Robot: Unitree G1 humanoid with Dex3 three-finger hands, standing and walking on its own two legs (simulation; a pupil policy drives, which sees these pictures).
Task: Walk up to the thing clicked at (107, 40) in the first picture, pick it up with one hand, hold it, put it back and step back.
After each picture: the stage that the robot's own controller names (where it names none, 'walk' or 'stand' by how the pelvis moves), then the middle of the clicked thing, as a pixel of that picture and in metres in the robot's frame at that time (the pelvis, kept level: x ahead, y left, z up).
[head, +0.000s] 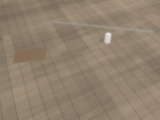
stand; (107, 38) +1.46 -0.25 -0.72
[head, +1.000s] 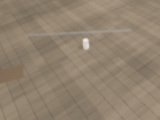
walk; (85, 43) +1.36 +0.12 -0.70
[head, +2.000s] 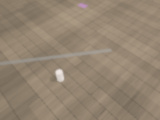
walk; (59, 75) +0.85 +0.29 -0.71
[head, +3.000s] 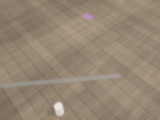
walk; (59, 109) +0.51 +0.21 -0.69
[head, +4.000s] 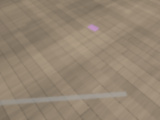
stand; out of the picture +0.38 +0.20 -0.71
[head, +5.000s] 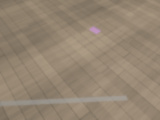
stand; out of the picture +0.36 +0.20 -0.72
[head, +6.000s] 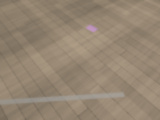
stand; out of the picture +0.38 +0.21 -0.72
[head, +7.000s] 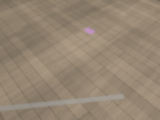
stand; out of the picture +0.36 +0.22 -0.73
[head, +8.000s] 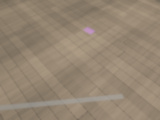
stand; out of the picture +0.36 +0.21 -0.73
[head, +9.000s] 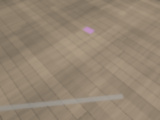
stand; out of the picture +0.35 +0.22 -0.73
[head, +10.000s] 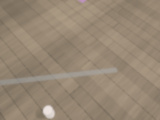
go down; (49, 112) +0.38 +0.22 -0.65
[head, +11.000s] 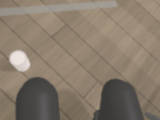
go down; (20, 61) +0.41 +0.27 -0.30
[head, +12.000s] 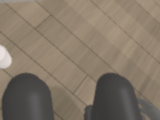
close in; (0, 57) +0.41 +0.29 -0.26
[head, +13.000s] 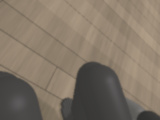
close; out of the picture +0.38 +0.31 -0.21
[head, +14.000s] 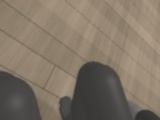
lift; out of the picture +0.38 +0.32 -0.22
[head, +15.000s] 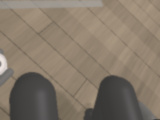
lift; out of the picture +0.33 +0.29 -0.12
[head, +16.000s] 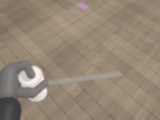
lift; (34, 84) +0.33 +0.18 +0.03
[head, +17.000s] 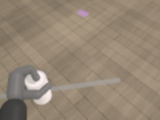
hold; (39, 88) +0.33 +0.17 -0.01
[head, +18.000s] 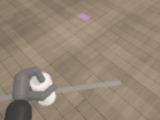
crouch; (43, 89) +0.33 +0.16 -0.01
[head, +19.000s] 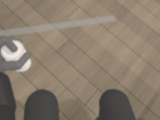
crouch; (17, 57) +0.42 +0.23 -0.10
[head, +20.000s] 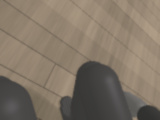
lower; out of the picture +0.39 +0.33 -0.22
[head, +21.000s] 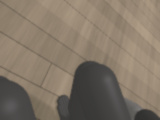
lower; out of the picture +0.39 +0.33 -0.22
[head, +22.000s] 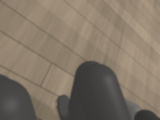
lower; out of the picture +0.39 +0.33 -0.22
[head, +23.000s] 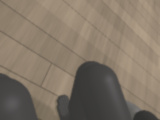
lower; out of the picture +0.39 +0.33 -0.22
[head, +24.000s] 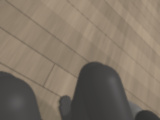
loosen; out of the picture +0.38 +0.33 -0.22
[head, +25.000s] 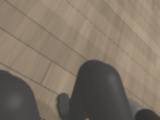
withdraw; out of the picture +0.38 +0.32 -0.22
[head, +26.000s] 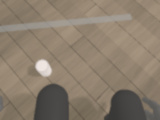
walk; (44, 68) +0.43 +0.25 -0.40
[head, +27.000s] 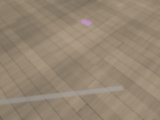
stand; out of the picture +0.36 +0.21 -0.66
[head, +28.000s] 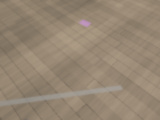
stand; out of the picture +0.37 +0.22 -0.67
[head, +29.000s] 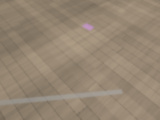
stand; out of the picture +0.37 +0.20 -0.71
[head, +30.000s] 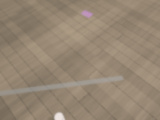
walk; (59, 119) +0.40 +0.20 -0.71
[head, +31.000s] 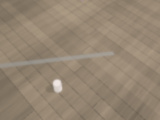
walk; (57, 86) +0.62 +0.20 -0.71
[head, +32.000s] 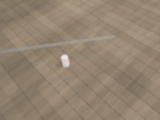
stand; (65, 61) +0.97 +0.27 -0.70
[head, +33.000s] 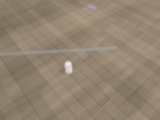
stand; (68, 67) +1.01 +0.20 -0.72
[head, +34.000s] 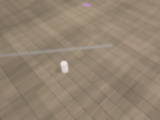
stand; (64, 66) +1.00 +0.23 -0.73
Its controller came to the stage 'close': yes
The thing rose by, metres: 0.70
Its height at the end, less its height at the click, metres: +0.00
